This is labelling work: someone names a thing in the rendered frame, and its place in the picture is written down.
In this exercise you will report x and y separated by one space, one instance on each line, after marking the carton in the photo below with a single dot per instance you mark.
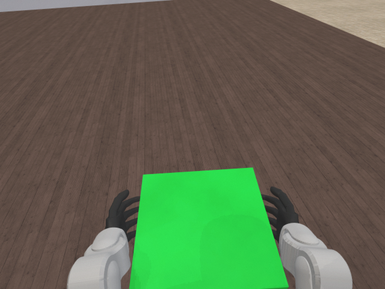
204 230

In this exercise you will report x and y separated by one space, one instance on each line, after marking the robot left forearm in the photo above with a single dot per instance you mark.
104 263

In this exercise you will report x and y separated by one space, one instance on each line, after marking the robot right forearm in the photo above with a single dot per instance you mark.
312 264

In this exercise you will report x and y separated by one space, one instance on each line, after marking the right robot hand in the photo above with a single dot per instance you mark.
284 213

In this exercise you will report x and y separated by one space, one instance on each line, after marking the left robot hand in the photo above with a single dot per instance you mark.
118 215

